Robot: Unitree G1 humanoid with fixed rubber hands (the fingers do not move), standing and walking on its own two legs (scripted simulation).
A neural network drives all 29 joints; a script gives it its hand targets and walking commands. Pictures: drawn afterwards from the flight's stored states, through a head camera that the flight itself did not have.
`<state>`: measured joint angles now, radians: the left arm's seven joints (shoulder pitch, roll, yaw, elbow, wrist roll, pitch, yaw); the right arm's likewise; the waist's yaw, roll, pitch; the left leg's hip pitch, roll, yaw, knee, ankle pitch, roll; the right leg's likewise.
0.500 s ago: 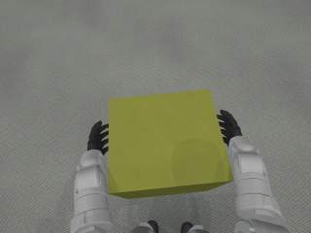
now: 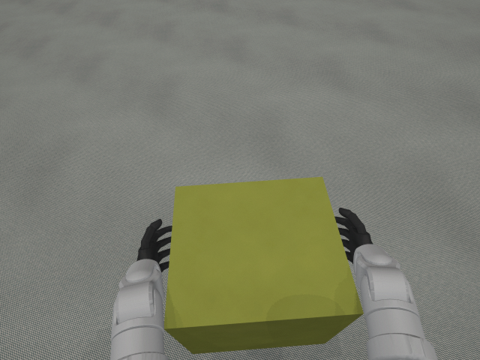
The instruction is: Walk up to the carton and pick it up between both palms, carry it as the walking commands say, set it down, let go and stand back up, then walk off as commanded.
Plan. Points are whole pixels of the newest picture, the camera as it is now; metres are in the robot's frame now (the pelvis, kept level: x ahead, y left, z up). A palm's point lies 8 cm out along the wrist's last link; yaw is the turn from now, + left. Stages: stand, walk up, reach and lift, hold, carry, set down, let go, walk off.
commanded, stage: reach and lift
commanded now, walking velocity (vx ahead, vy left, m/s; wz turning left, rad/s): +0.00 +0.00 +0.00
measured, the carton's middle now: (254, 269) +0.32 +0.04 -0.06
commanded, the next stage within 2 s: hold in 1.82 s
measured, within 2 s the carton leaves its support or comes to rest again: neither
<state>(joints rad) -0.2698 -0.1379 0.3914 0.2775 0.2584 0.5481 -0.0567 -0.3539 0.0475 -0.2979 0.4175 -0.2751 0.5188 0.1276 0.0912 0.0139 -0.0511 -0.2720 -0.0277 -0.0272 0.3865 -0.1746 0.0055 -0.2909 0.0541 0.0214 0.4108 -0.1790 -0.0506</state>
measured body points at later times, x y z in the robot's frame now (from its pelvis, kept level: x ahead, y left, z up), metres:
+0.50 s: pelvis +0.00 +0.00 +0.00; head -0.05 +0.00 +0.45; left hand +0.28 +0.21 +0.05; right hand +0.32 -0.16 +0.05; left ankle +0.01 +0.12 -0.74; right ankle +0.02 -0.09 -0.74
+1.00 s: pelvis +0.00 +0.01 +0.01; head -0.03 +0.01 +0.45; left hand +0.31 +0.20 +0.05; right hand +0.32 -0.17 +0.05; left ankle +0.01 +0.12 -0.74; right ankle +0.02 -0.09 -0.74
